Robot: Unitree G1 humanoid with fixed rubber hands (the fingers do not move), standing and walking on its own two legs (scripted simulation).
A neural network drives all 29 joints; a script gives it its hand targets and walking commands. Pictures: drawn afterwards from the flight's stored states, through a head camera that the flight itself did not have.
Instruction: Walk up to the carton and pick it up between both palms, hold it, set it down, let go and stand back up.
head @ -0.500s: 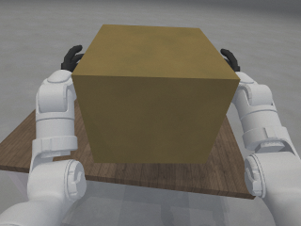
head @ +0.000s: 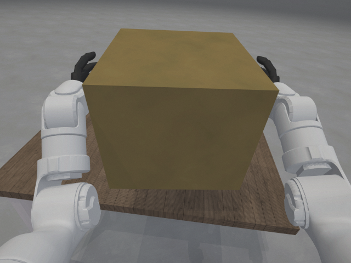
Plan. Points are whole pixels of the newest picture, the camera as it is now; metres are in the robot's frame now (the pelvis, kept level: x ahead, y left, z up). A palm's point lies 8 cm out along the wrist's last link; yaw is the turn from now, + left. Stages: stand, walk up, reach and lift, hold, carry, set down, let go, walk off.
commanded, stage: hold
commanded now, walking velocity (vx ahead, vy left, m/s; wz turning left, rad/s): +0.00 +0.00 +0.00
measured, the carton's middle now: (176, 104) +0.42 +0.00 +0.21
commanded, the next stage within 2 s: none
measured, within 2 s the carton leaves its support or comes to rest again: neither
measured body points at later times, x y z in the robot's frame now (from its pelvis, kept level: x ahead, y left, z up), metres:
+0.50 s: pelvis +0.00 +0.00 +0.00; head -0.08 +0.02 +0.44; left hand +0.39 +0.19 +0.27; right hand +0.38 -0.20 +0.28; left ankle +0.01 +0.12 -0.75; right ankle +0.00 -0.10 -0.75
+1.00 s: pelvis +0.00 +0.00 +0.00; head -0.08 +0.02 +0.44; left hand +0.38 +0.19 +0.27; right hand +0.38 -0.21 +0.28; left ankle +0.01 +0.12 -0.75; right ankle +0.00 -0.10 -0.75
